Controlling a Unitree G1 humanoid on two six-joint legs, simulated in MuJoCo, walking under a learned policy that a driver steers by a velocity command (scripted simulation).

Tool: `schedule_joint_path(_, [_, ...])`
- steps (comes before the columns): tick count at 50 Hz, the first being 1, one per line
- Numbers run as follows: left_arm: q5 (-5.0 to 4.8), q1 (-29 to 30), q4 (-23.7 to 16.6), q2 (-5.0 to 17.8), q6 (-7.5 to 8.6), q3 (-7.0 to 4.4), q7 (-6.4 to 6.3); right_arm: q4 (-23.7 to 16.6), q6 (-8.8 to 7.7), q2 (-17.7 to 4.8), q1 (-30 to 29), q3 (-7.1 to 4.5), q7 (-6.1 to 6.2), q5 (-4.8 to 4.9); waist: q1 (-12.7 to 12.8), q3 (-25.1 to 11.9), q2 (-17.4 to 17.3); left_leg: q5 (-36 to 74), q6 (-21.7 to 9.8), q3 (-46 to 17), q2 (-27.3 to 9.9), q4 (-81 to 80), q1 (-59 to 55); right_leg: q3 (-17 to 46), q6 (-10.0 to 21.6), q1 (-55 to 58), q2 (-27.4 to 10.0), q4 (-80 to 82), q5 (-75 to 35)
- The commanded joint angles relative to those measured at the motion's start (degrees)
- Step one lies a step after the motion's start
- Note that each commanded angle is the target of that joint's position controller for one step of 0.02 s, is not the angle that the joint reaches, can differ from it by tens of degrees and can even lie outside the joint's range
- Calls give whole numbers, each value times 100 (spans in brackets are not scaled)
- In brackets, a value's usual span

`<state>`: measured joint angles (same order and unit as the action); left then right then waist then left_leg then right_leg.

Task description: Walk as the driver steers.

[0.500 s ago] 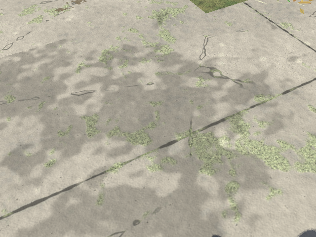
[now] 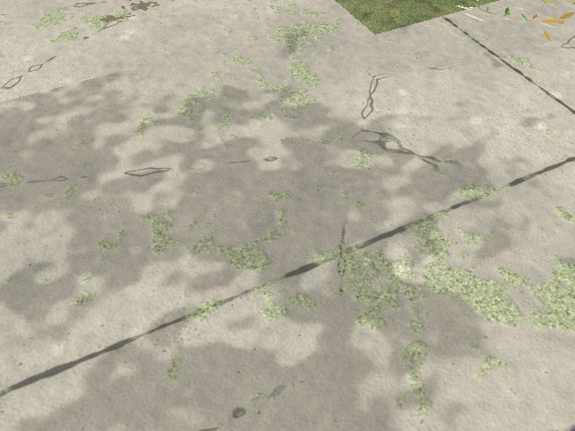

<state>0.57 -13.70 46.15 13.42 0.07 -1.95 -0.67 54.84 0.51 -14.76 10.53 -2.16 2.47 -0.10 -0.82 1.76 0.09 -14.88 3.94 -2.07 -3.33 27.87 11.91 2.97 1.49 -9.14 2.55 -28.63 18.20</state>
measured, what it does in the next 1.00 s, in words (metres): walks ahead: right foot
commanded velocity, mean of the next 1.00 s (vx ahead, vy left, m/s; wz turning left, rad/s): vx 0.59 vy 0.00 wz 0.03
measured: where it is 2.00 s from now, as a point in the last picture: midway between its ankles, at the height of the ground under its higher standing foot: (212, 203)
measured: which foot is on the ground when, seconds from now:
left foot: down 0.00-0.94, up 0.96-1.00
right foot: down 0.00-0.44, up 0.46-0.90, down 0.92-1.00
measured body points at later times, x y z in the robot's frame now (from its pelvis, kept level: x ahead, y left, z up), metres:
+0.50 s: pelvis +0.07 +0.07 -0.01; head +0.08 +0.09 +0.44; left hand +0.11 +0.34 -0.15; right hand +0.13 -0.21 -0.13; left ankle +0.06 +0.17 -0.74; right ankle -0.03 -0.09 -0.69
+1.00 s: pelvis +0.41 +0.05 -0.02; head +0.45 +0.06 +0.43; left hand +0.58 +0.31 -0.13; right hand +0.36 -0.20 -0.16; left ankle +0.17 +0.17 -0.63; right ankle +0.50 -0.02 -0.74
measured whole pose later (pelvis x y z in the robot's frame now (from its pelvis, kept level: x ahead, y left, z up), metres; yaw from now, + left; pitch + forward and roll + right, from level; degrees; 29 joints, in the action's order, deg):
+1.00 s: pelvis +0.41 +0.05 -0.02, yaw +3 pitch +2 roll -1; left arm 3.1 -4.7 46.3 14.5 4.4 -2.3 1.1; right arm 58.7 -4.7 -12.1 25.5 -2.1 -0.3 0.2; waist -2.6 3.2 -0.4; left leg -19.7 -6.7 -2.6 -1.4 64.9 7.6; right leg -8.3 5.2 -26.8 1.3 -36.5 11.9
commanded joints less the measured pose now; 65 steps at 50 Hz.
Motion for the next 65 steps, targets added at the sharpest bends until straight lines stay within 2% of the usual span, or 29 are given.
schedule_joint_path(1, [-10,-62,-158,596,68,-142,-38,-99,-41,-666,34,-136,33,5,-11,-169,29,1186,-104,29,6,-196,-338,305,76,-308,-376,532,-1607])
schedule_joint_path(9, [-28,-171,252,574,62,-120,-84,220,-23,-587,96,-123,55,10,-8,-62,6,1092,-145,66,58,-255,-296,212,21,-319,-321,554,-1427])
schedule_joint_path(11, [-128,-468,399,846,10,-225,-114,321,-20,-527,236,-134,46,106,113,-91,337,-1422,-266,537,476,329,158,499,339,-318,-377,889,1998])
schedule_joint_path(13, [-217,-795,415,1319,133,-359,-102,-140,-217,-331,-563,-70,-47,204,425,718,1245,-1468,-397,580,448,1642,1546,2451,1091,-475,-1648,2092,4071])
schedule_joint_path(15, [-160,-536,303,1124,381,-310,-106,-421,-499,-496,-914,-109,-157,297,384,1129,1112,-1284,-673,-127,-188,2598,2679,3265,1426,-164,-2322,2456,2903])
schedule_joint_path(17, [-218,-209,142,960,472,-271,-62,-374,-686,-454,-572,-100,-267,279,173,702,780,-1031,-845,-173,-451,2076,2686,2540,1123,305,-2140,2229,1888])
schedule_joint_path(20, [-285,92,50,1156,403,-319,-16,30,-758,-357,328,-125,-347,204,-273,92,742,-91,-613,772,186,591,29,972,767,-834,-1216,1712,1194])
schedule_joint_path(21, [199,67,245,1324,331,-422,58,145,-502,-407,1049,-184,-452,-225,-630,-80,420,-173,-544,1432,678,94,-1027,610,876,-1347,-873,1222,1814])
schedule_joint_path(22, [278,86,230,1071,352,-374,77,416,-415,-556,1856,-291,-415,-266,-959,-164,-205,-374,-506,1279,695,162,-2279,366,844,-2272,-597,48,1481])
schedule_joint_path(23, [295,630,-5,458,427,-206,89,572,-448,-986,2900,-382,-337,-362,-1530,-360,-1677,-2132,-696,-743,-690,-752,-2813,-290,648,-3275,13,-2631,1102])
schedule_joint_path(24, [204,847,-351,-91,509,-74,123,495,-476,-992,2716,-243,-335,-379,-1112,-117,-1966,-4005,-1060,-3720,-1695,-2098,-2215,444,663,-4406,520,-4034,1165])
schedule_joint_path(25, [103,648,-463,75,529,-80,189,267,-438,-1095,1780,-274,-327,-314,-465,255,-1226,-4565,-1485,-4331,-2158,-2384,-1690,748,727,-4864,-109,-4559,361])
schedule_joint_path(26, [131,660,-401,441,524,-133,250,0,-481,-912,1137,-256,-341,-225,-207,380,-412,-3863,-1469,-3681,-2039,-2175,-1327,495,638,-4767,-571,-4522,-367])
schedule_joint_path(27, [211,460,-265,566,505,-165,311,-64,-541,-793,911,-222,-365,-155,-17,250,-143,-3044,-1365,-2766,-1614,-2105,-1018,328,471,-4240,-829,-4149,-680])
schedule_joint_path(29, [309,349,-149,577,380,-165,416,-16,-640,-512,1012,-126,-333,-156,40,168,-442,-2177,-1273,-1819,-1086,-2362,-696,-6,194,-3711,-928,-3958,-951])
schedule_joint_path(31, [234,716,-278,468,265,-116,455,182,-697,-409,1431,-102,-320,-110,-24,477,-455,-1510,-1340,-1336,-890,-2544,-725,-218,73,-3995,-942,-3759,-1279])
schedule_joint_path(40, [105,2452,-915,312,238,64,431,393,-762,-450,2126,-69,-245,-47,-294,871,-390,2003,-1431,34,-886,-3102,-1668,-990,301,-3329,-600,-933,-1882])
schedule_joint_path(43, [133,2042,-840,455,271,17,314,451,-717,-713,2101,-102,-207,-102,49,321,-718,6011,-1295,448,-1002,-1872,-2155,-1314,655,-2069,-3,-631,-1190])
schedule_joint_path(44, [127,1337,-653,642,292,-59,256,470,-661,-882,2060,-145,-165,-166,422,-124,-891,7061,-1235,505,-1068,-906,-2237,-1276,769,-1328,199,-693,-830])
schedule_joint_path(45, [101,75,-272,852,327,-171,171,458,-590,-1003,1946,-183,-130,-192,975,-728,-922,7141,-1175,464,-1058,523,-1828,-1108,874,41,297,-538,-571])
schedule_joint_path(46, [169,-1184,88,1168,369,-309,73,331,-568,-902,1688,-169,-133,-182,1535,-1311,-683,5574,-1133,440,-795,2325,-507,-354,979,1816,-339,-402,-138])
schedule_joint_path(47, [395,-1552,160,1743,415,-470,24,19,-594,143,2191,43,-301,33,963,-2191,948,768,-1031,321,136,4645,1815,2497,1298,3598,-2243,180,2769])
schedule_joint_path(48, [293,-1355,152,1543,430,-443,127,-41,-684,-222,1984,-60,-311,112,912,-2386,909,-953,-1256,-478,492,5434,2480,4530,1210,3273,-2665,1520,3961])
schedule_joint_path(49, [273,-683,204,1232,454,-389,142,-255,-666,-493,1252,-160,-277,118,643,-1137,590,-239,-1319,-425,122,5546,2928,3554,949,2286,-2399,1632,3390])
schedule_joint_path(50, [240,-375,208,838,524,-312,159,-290,-663,-423,1076,-127,-299,95,481,-565,56,271,-1305,-337,-157,5227,2755,2579,859,1334,-2312,1700,2174])
schedule_joint_path(54, [80,-340,579,270,682,-143,141,-417,-314,60,1023,-79,-486,-114,-109,195,326,523,-1098,-264,-570,4758,2358,404,330,-171,-1703,2144,442])
schedule_joint_path(59, [80,-658,752,265,838,-107,172,-1004,-181,103,-283,7,-604,-21,-26,748,283,1868,-1062,484,-353,3584,2863,-1478,-105,-352,-1060,2454,-1968])
schedule_joint_path(62, [37,-990,855,430,835,-72,38,-1301,-230,20,-927,68,-665,-52,19,897,91,2152,-1195,1110,-74,2200,2725,-1982,-180,282,-1064,2422,-4068])
schedule_joint_path(65, [23,-1104,766,905,747,-120,-193,-1279,-247,-233,-744,39,-692,-58,-242,382,401,2167,-1410,1599,547,1402,1780,-2157,-303,1215,-1326,1519,-7419])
